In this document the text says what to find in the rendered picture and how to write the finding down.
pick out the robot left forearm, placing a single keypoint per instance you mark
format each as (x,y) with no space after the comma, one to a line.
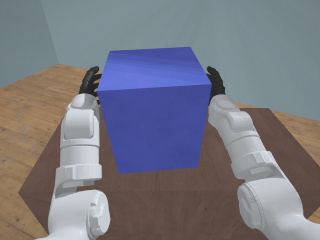
(79,144)

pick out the robot right forearm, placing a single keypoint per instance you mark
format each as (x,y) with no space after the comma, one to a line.
(250,160)

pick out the right robot upper arm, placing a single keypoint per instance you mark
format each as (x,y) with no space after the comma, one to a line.
(272,206)

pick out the robot left hand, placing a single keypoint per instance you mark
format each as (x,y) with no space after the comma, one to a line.
(88,86)

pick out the robot right hand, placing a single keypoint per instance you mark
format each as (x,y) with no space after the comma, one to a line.
(217,87)

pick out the carton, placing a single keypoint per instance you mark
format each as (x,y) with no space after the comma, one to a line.
(154,103)

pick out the left robot upper arm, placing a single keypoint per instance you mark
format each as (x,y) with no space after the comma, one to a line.
(80,215)

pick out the pedestal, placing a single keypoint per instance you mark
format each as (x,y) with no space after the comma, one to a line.
(198,203)

